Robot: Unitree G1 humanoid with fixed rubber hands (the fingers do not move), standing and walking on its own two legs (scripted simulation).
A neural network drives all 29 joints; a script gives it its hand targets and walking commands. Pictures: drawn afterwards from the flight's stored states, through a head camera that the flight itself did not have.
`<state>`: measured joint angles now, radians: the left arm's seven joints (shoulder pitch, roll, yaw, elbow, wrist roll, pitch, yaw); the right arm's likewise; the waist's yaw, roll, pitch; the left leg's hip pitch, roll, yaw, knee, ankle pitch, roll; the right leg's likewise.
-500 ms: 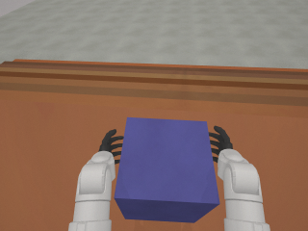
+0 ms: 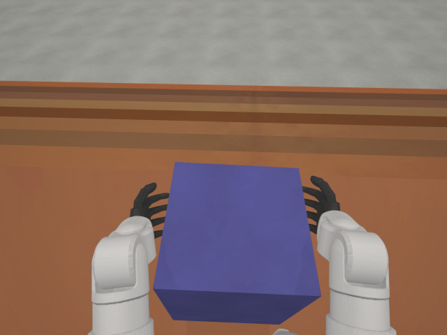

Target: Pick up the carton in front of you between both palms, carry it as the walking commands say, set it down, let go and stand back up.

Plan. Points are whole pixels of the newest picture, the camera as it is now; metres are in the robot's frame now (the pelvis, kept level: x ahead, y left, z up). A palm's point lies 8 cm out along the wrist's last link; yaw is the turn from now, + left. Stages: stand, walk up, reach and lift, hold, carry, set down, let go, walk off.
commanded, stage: carry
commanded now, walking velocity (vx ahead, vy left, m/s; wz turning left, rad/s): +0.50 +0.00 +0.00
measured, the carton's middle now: (231, 249) +0.27 +0.00 +0.00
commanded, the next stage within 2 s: none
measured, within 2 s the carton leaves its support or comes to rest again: neither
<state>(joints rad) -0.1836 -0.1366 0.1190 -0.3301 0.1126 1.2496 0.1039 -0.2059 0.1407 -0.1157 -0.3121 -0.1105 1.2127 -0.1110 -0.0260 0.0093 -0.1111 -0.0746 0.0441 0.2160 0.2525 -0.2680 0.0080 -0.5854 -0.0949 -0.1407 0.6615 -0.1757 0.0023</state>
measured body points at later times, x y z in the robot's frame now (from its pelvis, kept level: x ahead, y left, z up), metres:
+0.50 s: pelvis +0.33 -0.03 +0.00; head +0.35 -0.04 +0.45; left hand +0.60 +0.13 +0.07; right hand +0.62 -0.17 +0.07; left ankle +0.47 +0.11 -0.71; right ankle +0.21 -0.11 -0.75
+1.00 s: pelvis +0.66 +0.00 -0.01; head +0.68 +0.00 +0.44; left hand +0.98 +0.14 +0.09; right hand +0.99 -0.16 +0.10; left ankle +0.54 +0.08 -0.75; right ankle +0.81 -0.12 -0.71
